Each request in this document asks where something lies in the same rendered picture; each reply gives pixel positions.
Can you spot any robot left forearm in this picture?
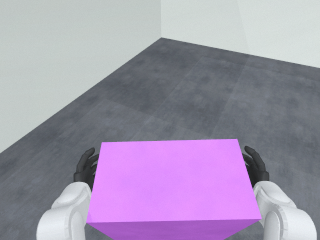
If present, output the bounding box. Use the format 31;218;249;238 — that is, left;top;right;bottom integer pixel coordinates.
36;182;92;240

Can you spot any robot right forearm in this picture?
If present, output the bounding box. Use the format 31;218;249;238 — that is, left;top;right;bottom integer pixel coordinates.
253;181;317;240

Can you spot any right robot hand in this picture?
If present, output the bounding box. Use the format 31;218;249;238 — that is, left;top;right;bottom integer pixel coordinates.
242;146;270;189

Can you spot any left robot hand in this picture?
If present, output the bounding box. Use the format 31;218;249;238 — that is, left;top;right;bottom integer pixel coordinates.
73;147;100;193

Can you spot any carton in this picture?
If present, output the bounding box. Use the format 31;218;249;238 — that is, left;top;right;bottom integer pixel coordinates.
86;139;262;240

